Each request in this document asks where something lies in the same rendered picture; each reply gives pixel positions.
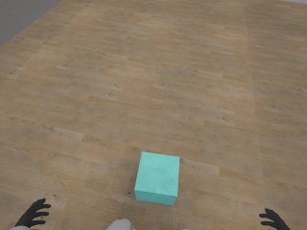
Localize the robot left hand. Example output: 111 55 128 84
14 198 51 230

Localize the carton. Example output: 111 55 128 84
134 151 179 206

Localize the left robot thigh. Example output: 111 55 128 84
106 219 135 230

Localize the robot right hand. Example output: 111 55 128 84
259 208 291 230

